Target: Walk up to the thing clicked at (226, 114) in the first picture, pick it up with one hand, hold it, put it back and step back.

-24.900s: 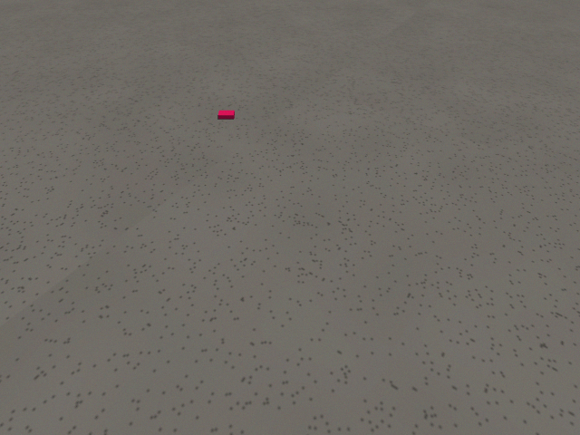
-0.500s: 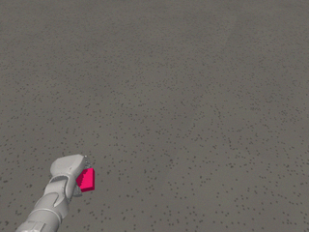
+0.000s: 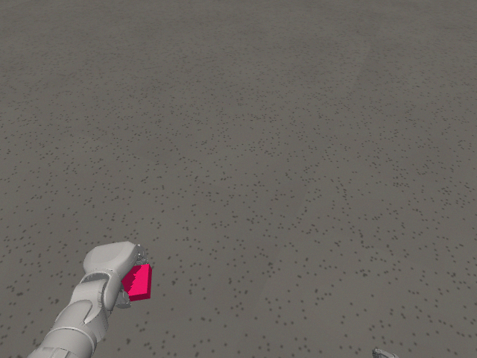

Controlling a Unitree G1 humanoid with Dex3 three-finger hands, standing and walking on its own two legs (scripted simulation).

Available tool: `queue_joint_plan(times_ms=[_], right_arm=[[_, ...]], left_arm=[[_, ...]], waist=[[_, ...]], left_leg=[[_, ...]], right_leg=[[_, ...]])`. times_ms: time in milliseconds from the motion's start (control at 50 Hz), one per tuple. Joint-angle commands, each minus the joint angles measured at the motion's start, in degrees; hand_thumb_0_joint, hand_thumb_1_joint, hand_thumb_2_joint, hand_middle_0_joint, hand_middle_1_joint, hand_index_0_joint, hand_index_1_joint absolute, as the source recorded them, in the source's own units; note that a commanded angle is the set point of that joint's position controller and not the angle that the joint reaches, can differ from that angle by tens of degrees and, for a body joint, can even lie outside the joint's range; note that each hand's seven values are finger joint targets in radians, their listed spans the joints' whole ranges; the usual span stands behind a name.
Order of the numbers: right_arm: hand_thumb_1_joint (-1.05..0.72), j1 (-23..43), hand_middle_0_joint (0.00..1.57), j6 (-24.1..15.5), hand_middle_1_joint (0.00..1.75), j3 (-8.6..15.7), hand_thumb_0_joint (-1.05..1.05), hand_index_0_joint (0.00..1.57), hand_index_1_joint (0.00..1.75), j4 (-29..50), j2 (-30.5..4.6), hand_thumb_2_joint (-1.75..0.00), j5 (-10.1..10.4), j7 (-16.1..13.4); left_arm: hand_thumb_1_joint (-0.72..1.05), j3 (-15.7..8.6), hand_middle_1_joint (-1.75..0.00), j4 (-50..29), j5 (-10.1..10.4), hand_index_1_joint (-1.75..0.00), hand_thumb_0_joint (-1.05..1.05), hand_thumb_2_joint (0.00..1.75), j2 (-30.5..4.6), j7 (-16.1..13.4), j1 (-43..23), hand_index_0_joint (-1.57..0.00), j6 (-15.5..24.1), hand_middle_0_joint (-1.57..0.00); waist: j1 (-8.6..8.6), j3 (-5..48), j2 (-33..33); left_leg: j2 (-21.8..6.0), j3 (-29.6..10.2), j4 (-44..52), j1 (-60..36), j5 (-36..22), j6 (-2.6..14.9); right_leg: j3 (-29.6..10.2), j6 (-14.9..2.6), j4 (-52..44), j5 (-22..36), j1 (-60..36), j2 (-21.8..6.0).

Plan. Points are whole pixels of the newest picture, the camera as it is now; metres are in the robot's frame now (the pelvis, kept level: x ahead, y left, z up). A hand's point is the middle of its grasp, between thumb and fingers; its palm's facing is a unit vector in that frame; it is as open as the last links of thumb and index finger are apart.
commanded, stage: hold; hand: left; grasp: from above
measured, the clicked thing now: (123, 284) +0.31 +0.23 -0.10
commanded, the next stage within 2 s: crouch in 1.38 s
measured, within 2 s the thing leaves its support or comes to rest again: neither
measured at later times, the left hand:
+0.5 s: hand (116, 288) +0.28 +0.22 -0.05, palm faces -0.46 -0.08 -0.88, open 8.8 cm
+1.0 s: hand (112, 289) +0.27 +0.22 -0.03, palm faces -0.46 -0.08 -0.88, open 8.8 cm
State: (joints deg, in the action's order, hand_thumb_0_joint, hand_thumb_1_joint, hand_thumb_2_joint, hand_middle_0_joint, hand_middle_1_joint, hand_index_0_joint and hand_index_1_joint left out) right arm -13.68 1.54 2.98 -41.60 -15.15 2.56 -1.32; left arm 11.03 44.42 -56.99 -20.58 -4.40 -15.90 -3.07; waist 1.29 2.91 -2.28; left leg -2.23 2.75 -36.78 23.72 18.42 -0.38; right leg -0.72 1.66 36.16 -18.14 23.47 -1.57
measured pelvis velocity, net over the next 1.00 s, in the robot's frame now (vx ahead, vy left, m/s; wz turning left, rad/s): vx -0.01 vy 0.00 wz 0.00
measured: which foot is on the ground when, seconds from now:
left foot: down 0.00-1.00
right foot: down 0.00-1.00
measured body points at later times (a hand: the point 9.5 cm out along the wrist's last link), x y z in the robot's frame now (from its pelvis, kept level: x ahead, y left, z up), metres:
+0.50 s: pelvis -0.01 +0.00 +0.01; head +0.01 -0.02 +0.46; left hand +0.30 +0.22 +0.01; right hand +0.12 -0.26 -0.11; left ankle +0.00 +0.12 -0.72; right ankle +0.00 -0.14 -0.72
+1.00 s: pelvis -0.01 +0.00 +0.01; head -0.01 -0.02 +0.46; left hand +0.29 +0.22 +0.02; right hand +0.13 -0.26 -0.10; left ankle +0.00 +0.12 -0.72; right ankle +0.00 -0.14 -0.72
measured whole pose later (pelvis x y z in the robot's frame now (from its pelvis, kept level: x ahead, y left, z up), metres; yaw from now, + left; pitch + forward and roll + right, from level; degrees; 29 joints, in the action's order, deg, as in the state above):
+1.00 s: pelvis -0.01 +0.00 +0.01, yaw +0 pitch +1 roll +0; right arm -11.2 3.5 1.7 -39.6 -14.8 3.6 -2.0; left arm 12.1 37.3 -56.8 -21.4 1.9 -13.5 -2.7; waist -0.5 0.5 -2.9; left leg -1.8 3.2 -28.4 15.6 13.5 -0.3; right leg -1.0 1.6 28.7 -13.6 15.9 -1.8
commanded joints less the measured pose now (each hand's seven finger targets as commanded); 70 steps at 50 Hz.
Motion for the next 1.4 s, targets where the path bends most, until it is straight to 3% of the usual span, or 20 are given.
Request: queue_joint_plan(times_ms=[0,60,100,160,440,520,540,680,720,780,820,880,1100,1140,1160,1180,1200,1260,1320,1380], right_arm=[[-0.89,1.2,0.20,-1.4,0.30,2.7,0.00,0.20,0.30,7.2,-7.7,-0.89,0.1,-0.6],[-0.89,1.6,0.20,-1.2,0.30,2.7,0.00,0.20,0.30,7.5,-7.8,-0.89,0.0,-0.6],[-0.89,2.0,0.20,-1.0,0.30,2.7,0.00,0.20,0.30,7.7,-7.8,-0.90,0.1,-0.6],[-0.89,2.3,0.20,-0.8,0.30,2.6,0.00,0.20,0.30,7.8,-7.7,-0.90,0.2,-0.7],[-0.89,4.5,0.20,-0.4,0.30,2.1,0.00,0.20,0.30,9.0,-7.5,-0.90,0.5,-0.8],[-0.89,5.2,0.20,-0.5,0.30,1.9,0.00,0.20,0.30,9.3,-7.2,-0.90,0.6,-0.8],[-0.89,5.3,0.20,-0.5,0.30,1.8,0.00,0.20,0.30,9.3,-7.1,-0.90,0.6,-0.8],[-0.89,6.0,0.20,-0.6,0.30,1.6,0.00,0.20,0.30,9.4,-7.1,-0.90,0.7,-1.1],[-0.89,6.1,0.20,-0.5,0.30,1.8,0.00,0.20,0.30,9.5,-7.4,-0.90,0.7,-1.1],[-0.90,6.4,0.20,-0.5,0.30,1.5,0.00,0.20,0.30,9.6,-7.0,-0.90,0.8,-1.2],[-0.90,6.2,0.20,-0.5,0.30,1.6,0.00,0.20,0.30,9.4,-7.2,-0.90,0.8,-1.2],[-0.90,6.6,0.20,-0.4,0.30,1.5,0.00,0.20,0.30,9.8,-6.9,-0.90,0.9,-1.3],[-0.90,6.3,0.20,-0.2,0.30,1.6,0.00,0.20,0.30,9.1,-7.3,-0.90,0.6,-1.4],[-0.90,6.4,0.20,-0.4,0.30,1.5,0.00,0.20,0.30,9.2,-7.0,-0.90,0.5,-1.3],[-0.90,6.6,0.20,-0.4,0.30,1.5,0.00,0.20,0.30,9.4,-7.2,-0.90,0.6,-1.3],[-0.90,6.6,0.20,-0.4,0.30,1.5,0.00,0.20,0.30,9.5,-7.0,-0.90,0.7,-1.4],[-0.90,6.5,0.20,-0.4,0.30,1.4,0.00,0.20,0.30,9.7,-6.9,-0.90,0.7,-1.3],[-0.90,6.5,0.20,-0.4,0.30,1.6,0.00,0.20,0.30,9.5,-7.0,-0.90,0.8,-1.4],[-0.90,6.7,0.20,-0.4,0.30,1.5,0.00,0.20,0.30,9.4,-7.0,-0.90,0.6,-1.5],[-0.90,6.4,0.20,-0.5,0.30,1.4,0.00,0.20,0.30,9.2,-7.0,-0.90,0.5,-1.5]], left_arm=[[0.71,-4.8,-0.39,-12.9,-1.0,-0.37,0.00,0.46,-12.5,-1.9,-19.6,-1.08,0.1,-1.07],[0.72,-5.8,-0.38,-13.7,-0.7,-0.37,0.00,0.49,-13.4,-1.6,-18.5,-1.09,0.3,-1.08],[0.72,-4.6,-0.37,-13.6,-0.9,-0.37,0.00,0.49,-12.1,-1.1,-18.5,-1.10,0.4,-1.09],[0.73,-5.5,-0.39,-14.8,-0.9,-0.38,0.00,0.48,-13.3,-1.2,-19.1,-1.10,0.4,-1.09],[0.73,-5.0,-0.40,-17.2,-0.6,-0.38,0.00,0.47,-12.9,0.7,-18.5,-1.10,0.1,-1.08],[0.75,-5.5,-0.42,-18.4,-0.7,-0.40,0.00,0.48,-13.5,1.1,-19.4,-1.11,0.3,-1.09],[0.74,-5.3,-0.40,-16.7,-1.0,-0.39,0.00,0.48,-12.8,1.1,-16.7,-1.12,0.1,-1.10],[0.76,-4.9,-0.43,-19.4,-0.6,-0.41,0.00,0.49,-13.3,2.1,-19.3,-1.11,0.4,-1.10],[0.75,-5.8,-0.41,-19.0,-0.3,-0.40,0.00,0.50,-13.7,2.4,-17.5,-1.11,0.4,-1.10],[0.75,-4.5,-0.42,-19.6,-0.3,-0.40,0.00,0.48,-12.5,2.9,-18.7,-1.12,0.4,-1.10],[0.74,-6.0,-0.42,-19.3,-0.2,-0.40,0.00,0.49,-13.9,2.9,-17.8,-1.11,0.4,-1.09],[0.75,-4.8,-0.41,-19.0,-0.6,-0.40,0.00,0.50,-12.7,3.4,-17.5,-1.12,0.3,-1.10],[0.72,-6.3,-0.39,-17.7,-0.7,-0.39,0.00,0.50,-14.3,2.4,-18.8,-1.10,0.9,-1.10],[0.73,-4.1,-0.40,-18.0,-0.7,-0.39,0.00,0.49,-12.1,2.6,-19.4,-1.11,1.0,-1.10],[0.74,-6.0,-0.40,-19.3,-0.5,-0.40,0.00,0.50,-14.3,2.3,-20.3,-1.12,1.2,-1.11],[0.74,-6.3,-0.42,-18.0,-0.7,-0.41,0.00,0.52,-14.3,2.2,-18.6,-1.12,1.0,-1.11],[0.75,-4.6,-0.43,-17.3,-0.6,-0.41,0.00,0.50,-12.2,2.4,-17.6,-1.12,0.9,-1.10],[0.74,-5.0,-0.40,-17.6,-0.5,-0.39,0.00,0.48,-12.7,2.5,-17.2,-1.11,0.6,-1.10],[0.75,-4.9,-0.40,-19.6,-0.5,-0.38,0.00,0.48,-13.8,2.4,-21.3,-1.12,1.2,-1.11],[0.72,-5.6,-0.40,-17.5,-0.7,-0.39,0.00,0.48,-13.7,2.0,-20.0,-1.11,1.3,-1.09]], waist=[[-0.02,15.0,0.9],[-0.35,15.6,0.1],[-0.09,15.2,0.7],[-0.45,15.1,1.2],[-0.89,12.5,0.6],[-1.37,13.2,-0.2],[-1.23,12.3,1.3],[-1.20,12.4,0.6],[-1.64,12.1,0.6],[-1.24,12.0,1.1],[-1.69,12.3,1.1],[-1.21,11.8,1.9],[-1.44,12.3,-0.4],[-0.96,12.0,0.4],[-1.80,12.4,-0.2],[-2.12,12.0,-0.3],[-1.43,11.2,1.0],[-1.70,12.0,0.9],[-1.08,12.2,0.4],[-1.30,11.6,0.5]], left_leg=[[2.7,-1.1,5.1,-9.9,-18.0,0.52],[2.9,-0.7,5.7,-10.8,-17.5,0.60],[2.7,-0.8,5.9,-11.5,-18.3,0.64],[3.1,-0.4,6.4,-11.3,-17.5,0.96],[2.6,-0.6,9.8,-12.9,-13.7,0.77],[2.7,-0.4,10.2,-13.8,-14.2,0.81],[2.8,-0.4,10.2,-13.5,-14.5,1.01],[2.7,-0.4,11.1,-14.4,-14.5,0.94],[2.6,-0.5,11.4,-14.5,-14.2,0.83],[2.5,-0.5,11.6,-15.1,-14.2,0.97],[2.6,-0.5,11.6,-15.0,-15.1,0.97],[2.8,-0.3,11.6,-15.2,-15.9,1.14],[2.4,-0.6,12.2,-16.6,-15.7,0.60],[2.3,-0.9,12.2,-16.3,-15.5,0.65],[2.4,-0.7,12.3,-16.2,-15.3,0.62],[2.6,-0.5,12.4,-15.5,-15.0,0.72],[2.6,-0.4,12.4,-15.1,-14.3,0.87],[2.6,-0.3,12.5,-16.0,-15.3,0.89],[2.5,-0.5,12.5,-16.2,-14.2,0.79],[2.6,-0.4,12.8,-15.8,-13.1,0.90]], right_leg=[[0.8,-1.82,-5.4,16.3,-5.3,3.2],[0.7,-1.81,-6.0,15.9,-6.7,2.9],[0.8,-1.81,-6.2,16.4,-6.4,3.1],[0.6,-1.55,-7.2,16.5,-7.6,2.8],[0.8,-2.00,-9.8,11.8,-7.9,2.9],[0.8,-1.95,-10.2,12.2,-9.0,2.8],[0.8,-1.87,-10.4,12.5,-9.1,2.7],[0.8,-1.94,-10.9,12.5,-9.2,2.8],[1.0,-1.97,-11.2,12.0,-9.7,2.9],[1.0,-1.93,-11.5,12.0,-9.5,2.9],[1.0,-1.95,-11.5,12.8,-10.4,2.8],[0.8,-1.83,-11.7,13.9,-10.1,2.7],[1.1,-2.22,-11.9,13.0,-9.6,2.8],[1.3,-2.22,-11.8,13.0,-9.4,2.9],[1.3,-2.21,-12.1,12.6,-10.0,2.8],[1.1,-2.23,-12.3,12.3,-10.2,2.7],[1.0,-2.18,-12.4,11.9,-9.9,2.7],[1.0,-2.12,-12.3,12.8,-10.2,2.7],[1.0,-2.12,-12.5,11.9,-9.7,2.7],[0.8,-2.15,-12.7,10.8,-9.5,2.5]])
